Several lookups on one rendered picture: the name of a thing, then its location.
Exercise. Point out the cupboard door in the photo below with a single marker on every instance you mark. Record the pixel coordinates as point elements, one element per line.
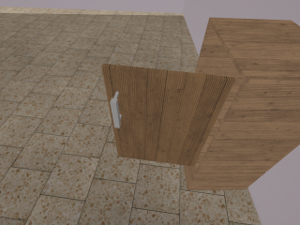
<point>167,115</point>

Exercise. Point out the handle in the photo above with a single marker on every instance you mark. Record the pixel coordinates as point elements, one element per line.
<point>116,116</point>

